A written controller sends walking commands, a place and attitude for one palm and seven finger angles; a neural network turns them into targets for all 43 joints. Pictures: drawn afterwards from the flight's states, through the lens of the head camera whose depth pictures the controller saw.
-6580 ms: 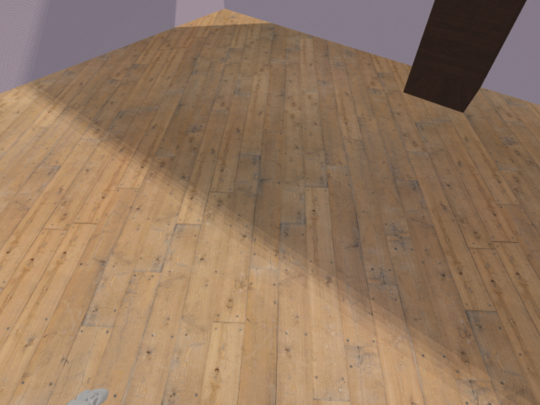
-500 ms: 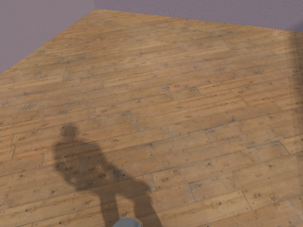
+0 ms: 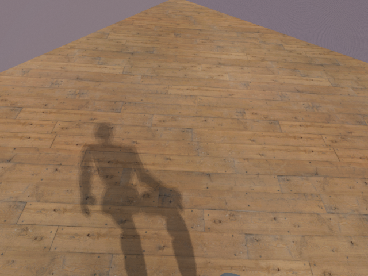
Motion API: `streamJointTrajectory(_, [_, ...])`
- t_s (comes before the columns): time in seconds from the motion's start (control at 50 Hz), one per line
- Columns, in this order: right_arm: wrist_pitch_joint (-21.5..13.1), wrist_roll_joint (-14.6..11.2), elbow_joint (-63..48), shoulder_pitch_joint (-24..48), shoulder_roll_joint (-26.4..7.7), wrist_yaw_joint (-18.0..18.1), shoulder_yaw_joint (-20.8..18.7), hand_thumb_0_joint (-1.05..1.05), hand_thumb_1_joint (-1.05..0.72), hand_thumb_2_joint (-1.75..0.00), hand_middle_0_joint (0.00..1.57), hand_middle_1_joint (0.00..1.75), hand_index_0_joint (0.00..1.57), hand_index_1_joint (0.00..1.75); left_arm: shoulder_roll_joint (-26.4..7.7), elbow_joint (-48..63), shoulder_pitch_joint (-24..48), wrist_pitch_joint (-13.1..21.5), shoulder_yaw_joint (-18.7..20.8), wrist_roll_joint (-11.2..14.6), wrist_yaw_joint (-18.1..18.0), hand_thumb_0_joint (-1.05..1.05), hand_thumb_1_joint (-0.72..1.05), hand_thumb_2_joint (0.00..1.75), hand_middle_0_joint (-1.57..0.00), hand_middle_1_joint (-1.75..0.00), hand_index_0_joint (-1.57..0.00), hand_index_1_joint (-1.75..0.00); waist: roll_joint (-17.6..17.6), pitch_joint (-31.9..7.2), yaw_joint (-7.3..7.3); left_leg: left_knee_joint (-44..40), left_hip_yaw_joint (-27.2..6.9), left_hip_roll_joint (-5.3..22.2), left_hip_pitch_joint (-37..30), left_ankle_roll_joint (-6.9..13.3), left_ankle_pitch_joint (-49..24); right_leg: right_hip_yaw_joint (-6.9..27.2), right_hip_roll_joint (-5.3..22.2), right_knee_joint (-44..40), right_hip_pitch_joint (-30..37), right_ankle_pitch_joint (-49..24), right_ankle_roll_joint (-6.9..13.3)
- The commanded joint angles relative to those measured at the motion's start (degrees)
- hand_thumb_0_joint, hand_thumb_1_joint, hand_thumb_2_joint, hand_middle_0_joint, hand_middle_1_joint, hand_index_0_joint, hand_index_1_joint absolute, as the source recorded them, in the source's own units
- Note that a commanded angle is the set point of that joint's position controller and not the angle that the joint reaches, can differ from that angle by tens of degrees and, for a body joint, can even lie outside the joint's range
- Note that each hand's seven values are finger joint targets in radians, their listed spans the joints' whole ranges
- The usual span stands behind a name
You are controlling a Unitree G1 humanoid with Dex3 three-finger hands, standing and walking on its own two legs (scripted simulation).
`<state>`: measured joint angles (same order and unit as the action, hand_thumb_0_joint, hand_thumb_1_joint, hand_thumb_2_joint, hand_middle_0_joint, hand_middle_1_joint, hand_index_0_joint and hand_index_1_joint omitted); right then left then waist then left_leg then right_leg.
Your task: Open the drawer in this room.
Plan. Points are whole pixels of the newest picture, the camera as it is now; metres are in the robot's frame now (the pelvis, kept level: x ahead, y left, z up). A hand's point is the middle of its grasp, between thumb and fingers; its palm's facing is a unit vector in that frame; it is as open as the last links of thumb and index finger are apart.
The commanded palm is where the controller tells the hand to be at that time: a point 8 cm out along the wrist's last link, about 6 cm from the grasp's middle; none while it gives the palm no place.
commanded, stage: turn or walk to find it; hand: left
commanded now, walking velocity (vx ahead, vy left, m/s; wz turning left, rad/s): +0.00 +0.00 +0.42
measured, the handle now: out of the picture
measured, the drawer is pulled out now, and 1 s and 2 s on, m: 0.00 0.00 0.00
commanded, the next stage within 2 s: none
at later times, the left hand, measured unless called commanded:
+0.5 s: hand out of the picture +0.00 +0.15 -0.15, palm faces +0.26 -0.93 -0.26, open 7.4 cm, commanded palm none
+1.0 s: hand out of the picture -0.08 +0.20 -0.17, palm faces +0.46 -0.85 -0.25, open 7.4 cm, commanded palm none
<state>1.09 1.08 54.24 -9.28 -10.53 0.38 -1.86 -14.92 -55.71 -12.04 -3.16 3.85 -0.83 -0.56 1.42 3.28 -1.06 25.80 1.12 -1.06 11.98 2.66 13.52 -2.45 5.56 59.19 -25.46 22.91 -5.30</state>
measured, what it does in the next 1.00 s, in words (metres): steps on the spot, turning left: right foot, then left foot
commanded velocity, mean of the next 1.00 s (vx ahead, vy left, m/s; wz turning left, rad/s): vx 0.00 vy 0.00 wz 0.42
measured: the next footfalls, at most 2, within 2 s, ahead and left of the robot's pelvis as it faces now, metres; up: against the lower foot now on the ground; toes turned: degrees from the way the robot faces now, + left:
right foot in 0.22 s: +0.05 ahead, -0.14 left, +0.00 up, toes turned +2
left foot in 0.70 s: -0.05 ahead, +0.10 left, +0.00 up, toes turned +25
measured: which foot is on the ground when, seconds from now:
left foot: down 0.00-0.22, up 0.24-0.68, down 0.70-1.00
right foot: up 0.00-0.20, down 0.22-0.70, up 0.72-1.00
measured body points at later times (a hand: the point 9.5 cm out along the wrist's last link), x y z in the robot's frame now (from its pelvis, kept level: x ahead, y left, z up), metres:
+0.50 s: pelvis -0.02 -0.05 +0.00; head +0.01 -0.08 +0.45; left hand -0.01 +0.19 -0.13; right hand +0.07 -0.30 -0.16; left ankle -0.08 +0.10 -0.66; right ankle +0.01 -0.14 -0.74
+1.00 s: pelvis -0.05 -0.02 +0.00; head -0.03 +0.00 +0.45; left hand -0.11 +0.25 -0.15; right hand +0.13 -0.20 -0.14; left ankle -0.09 +0.08 -0.74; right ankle +0.00 -0.15 -0.69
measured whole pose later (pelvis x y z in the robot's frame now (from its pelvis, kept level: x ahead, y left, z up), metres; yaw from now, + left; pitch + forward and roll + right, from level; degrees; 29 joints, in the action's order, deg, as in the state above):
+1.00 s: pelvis -0.05 -0.02 +0.00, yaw +26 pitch +0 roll +0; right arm 1.8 1.3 54.3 -9.2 -10.9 0.0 -2.2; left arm -13.7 -54.6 -11.4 -3.0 3.4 -0.7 -0.5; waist 0.3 3.3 -0.5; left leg 26.4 -0.3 -0.9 13.1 1.6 13.2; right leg -2.6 4.7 51.9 -22.9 24.9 -5.0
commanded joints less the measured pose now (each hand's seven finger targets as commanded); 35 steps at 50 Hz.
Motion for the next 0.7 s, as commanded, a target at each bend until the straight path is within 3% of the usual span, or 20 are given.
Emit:
streamJointTrajectory(0.0, [-0.57,0.15,-2.17,-4.20,-12.08,0.58,-3.55,0.00,-0.90,-0.90,0.20,0.30,0.20,0.30,-2.72,5.57,3.11,1.16,0.63,0.00,-0.39,0.00,0.90,0.90,-0.20,-0.30,-0.20,-0.30,-8.84,-3.45,3.16,-7.16,-15.44,14.98,-6.26,7.41,-23.13,1.01,-0.23,-5.02,-2.88,1.99,0.18])
streamJointTrajectory(0.1, [-0.05,0.51,-2.90,-2.96,-12.44,0.31,-3.96,0.00,-0.90,-0.90,0.20,0.30,0.20,0.30,-1.88,6.55,2.30,1.71,0.29,0.27,-0.62,0.00,0.90,0.90,-0.20,-0.30,-0.20,-0.30,-9.76,-3.95,2.50,-5.06,-18.25,13.72,-2.11,7.17,-23.53,0.16,-2.61,-16.61,4.49,1.89,1.20])
streamJointTrajectory(0.14, [0.08,0.39,-3.39,-1.80,-12.24,0.18,-4.08,0.00,-0.90,-0.90,0.20,0.30,0.20,0.30,-2.05,6.03,-0.78,2.10,0.46,0.45,-0.78,0.00,0.90,0.90,-0.20,-0.30,-0.20,-0.30,-9.92,-4.60,0.82,-3.19,-18.69,12.16,2.13,5.89,-21.33,-0.36,-3.48,-24.60,11.15,-3.77,1.60])
streamJointTrajectory(0.16, [0.13,0.10,-3.63,-1.07,-11.82,0.08,-4.03,0.00,-0.90,-0.90,0.20,0.30,0.20,0.30,-2.49,5.54,-3.31,2.49,0.58,0.42,-0.91,0.00,0.90,0.90,-0.20,-0.30,-0.20,-0.30,-8.32,-5.44,-0.56,-0.73,-17.89,10.40,4.68,4.19,-18.12,-0.56,-3.03,-32.12,16.03,-9.25,1.75])
streamJointTrajectory(0.18, [0.01,-0.31,-3.87,-1.57,-9.93,-0.18,-3.91,0.00,-0.90,-0.90,0.20,0.30,0.20,0.30,-4.57,5.25,-4.63,3.08,1.03,0.07,-1.15,0.00,0.90,0.90,-0.20,-0.30,-0.20,-0.30,-3.12,-6.25,-1.02,3.66,-15.41,7.02,9.80,1.24,-10.78,2.95,0.88,-38.50,22.45,-12.48,2.74])
streamJointTrajectory(0.2, [-0.02,-0.76,-4.89,-2.87,-6.32,-0.57,-3.30,0.00,-0.90,-0.90,0.20,0.30,0.20,0.30,-9.63,5.47,-5.53,3.68,1.97,-0.79,-1.64,0.00,0.90,0.90,-0.20,-0.30,-0.20,-0.30,11.37,-6.48,-1.07,15.03,-6.61,-0.68,19.54,-2.85,5.57,16.90,14.53,-42.65,27.86,-15.42,7.63])
streamJointTrajectory(0.22, [0.63,-0.06,-5.45,-2.09,-7.46,-0.37,-3.86,0.00,-0.90,-0.90,0.20,0.30,0.20,0.30,-11.19,6.33,-5.12,3.53,2.02,-0.53,-1.48,0.00,0.90,0.90,-0.20,-0.30,-0.20,-0.30,13.58,-5.70,-1.68,27.14,-4.94,-2.02,19.38,-3.97,19.00,21.64,22.43,-44.69,20.49,-16.15,13.42])
streamJointTrajectory(0.24, [1.55,0.36,-4.84,-1.31,-8.82,-0.48,-4.28,0.00,-0.90,-0.90,0.20,0.30,0.20,0.30,-9.71,7.04,-2.54,3.57,2.21,-0.26,-1.64,0.00,0.90,0.90,-0.20,-0.30,-0.20,-0.30,13.36,-3.05,-1.07,35.43,-7.10,-0.08,19.08,-3.69,17.80,20.88,20.92,-46.47,14.05,-10.39,14.67])
streamJointTrajectory(0.26, [1.92,0.31,-3.74,-1.84,-8.64,-0.82,-4.53,0.00,-0.90,-0.90,0.20,0.30,0.20,0.30,-8.03,7.57,0.60,3.43,1.57,-0.20,-1.50,0.00,0.90,0.90,-0.20,-0.30,-0.20,-0.30,8.70,-0.39,0.70,40.79,-6.78,0.48,19.47,-3.85,13.87,16.49,17.41,-46.42,11.43,-8.15,13.58])
streamJointTrajectory(0.28, [2.10,0.40,-2.55,-3.06,-8.12,-1.17,-4.50,0.00,-0.90,-0.90,0.20,0.30,0.20,0.30,-6.15,7.99,2.86,3.55,1.08,-0.22,-1.39,0.00,0.90,0.90,-0.20,-0.30,-0.20,-0.30,6.37,0.83,2.01,43.27,-5.89,1.44,19.47,-4.33,10.29,11.38,14.68,-45.44,10.52,-9.06,12.24])
streamJointTrajectory(0.3, [2.21,0.42,-1.74,-4.98,-7.60,-1.42,-4.35,0.00,-0.90,-0.90,0.20,0.30,0.20,0.30,-4.92,8.27,4.53,3.63,0.76,-0.23,-1.48,0.00,0.90,0.90,-0.20,-0.30,-0.20,-0.30,6.22,0.61,3.13,43.81,-5.06,2.10,19.09,-4.86,7.93,7.32,12.91,-44.44,10.81,-11.78,11.22])
streamJointTrajectory(0.32, [2.20,0.45,-1.27,-5.65,-7.16,-1.48,-4.07,0.00,-0.90,-0.90,0.20,0.30,0.20,0.30,-4.32,8.21,3.99,3.93,0.58,-0.29,-1.48,0.00,0.90,0.90,-0.20,-0.30,-0.20,-0.30,6.79,-0.29,2.85,43.65,-4.19,2.33,18.96,-5.47,6.65,4.96,11.98,-43.72,12.52,-15.23,10.90])
streamJointTrajectory(0.42, [2.35,0.25,-1.43,-2.45,-6.64,-1.37,-3.54,0.00,-0.90,-0.90,0.20,0.30,0.20,0.30,-5.71,5.50,-1.88,3.99,0.94,-0.59,-1.49,0.00,0.90,0.90,-0.20,-0.30,-0.20,-0.30,7.60,-1.85,0.27,36.34,-1.77,3.24,18.49,-6.94,8.93,2.08,13.41,-41.86,18.61,-22.81,11.92])
streamJointTrajectory(0.5, [1.94,-0.21,-2.07,1.00,-5.99,-1.30,-2.76,0.00,-0.90,-0.90,0.20,0.30,0.20,0.30,-7.43,3.65,-4.44,3.66,1.48,-0.96,-1.37,0.00,0.90,0.90,-0.20,-0.30,-0.20,-0.30,8.97,-2.79,-1.53,26.02,0.90,3.41,14.60,-6.65,12.85,1.08,15.06,-39.89,20.24,-27.96,13.05])
streamJointTrajectory(0.56, [1.28,-0.51,-2.27,0.73,-5.56,-1.12,-2.23,0.00,-0.90,-0.90,0.20,0.30,0.20,0.30,-8.84,3.10,-4.19,3.29,2.10,-1.08,-1.30,0.00,0.90,0.90,-0.20,-0.30,-0.20,-0.30,10.43,-4.57,-1.57,18.09,3.07,3.17,10.68,-5.81,13.34,-0.23,15.99,-36.98,20.79,-31.17,13.36])
streamJointTrajectory(0.6, [0.82,-0.60,-2.05,-1.02,-5.66,-0.95,-2.13,0.00,-0.90,-0.90,0.20,0.30,0.20,0.30,-8.69,2.44,-3.64,3.04,2.12,-0.98,-1.17,0.00,0.90,0.90,-0.20,-0.30,-0.20,-0.30,10.04,-5.53,-0.44,9.93,4.40,2.59,6.36,-5.26,9.39,-1.92,15.48,-33.75,19.85,-31.62,11.57])
streamJointTrajectory(0.62, [0.51,-0.43,-1.56,-2.96,-6.30,-0.91,-2.14,0.00,-0.90,-0.90,0.20,0.30,0.20,0.30,-8.63,2.55,-3.08,2.80,2.19,-0.62,-1.11,0.00,0.90,0.90,-0.20,-0.30,-0.20,-0.30,8.54,-6.00,0.84,3.72,4.69,2.70,1.68,-4.85,3.55,-4.08,14.46,-30.97,17.36,-28.78,9.51])
streamJointTrajectory(0.64, [0.04,-0.33,-1.20,-4.78,-8.43,-1.01,-2.59,0.00,-0.90,-0.90,0.20,0.30,0.20,0.30,-7.55,2.82,-3.16,2.35,1.95,-0.07,-0.95,0.00,0.90,0.90,-0.20,-0.30,-0.20,-0.30,3.01,-6.85,2.13,-2.85,2.32,4.59,-5.64,-3.87,-3.25,-6.06,12.69,-25.28,11.32,-22.79,6.67])
streamJointTrajectory(0.66, [-0.50,0.15,-1.59,-5.81,-14.01,-0.87,-3.80,0.00,-0.90,-0.90,0.20,0.30,0.20,0.30,-4.20,4.24,-4.30,1.91,1.59,0.31,-0.66,0.00,0.90,0.90,-0.20,-0.30,-0.20,-0.30,-12.60,-7.55,2.63,-6.64,-14.57,17.10,-12.16,1.07,-14.39,-9.00,5.83,-14.37,-1.32,-4.46,2.56])
streamJointTrajectory(0.68, [-0.09,0.11,-1.41,-8.02,-17.49,-0.58,-4.46,0.00,-0.90,-0.90,0.20,0.30,0.20,0.30,-2.20,6.49,-1.23,1.64,0.34,-0.09,-0.54,0.00,0.90,0.90,-0.20,-0.30,-0.20,-0.30,-18.47,-6.13,4.13,-8.37,-21.32,25.14,-10.11,7.10,-25.70,-6.29,2.22,-5.18,-6.37,13.77,1.20])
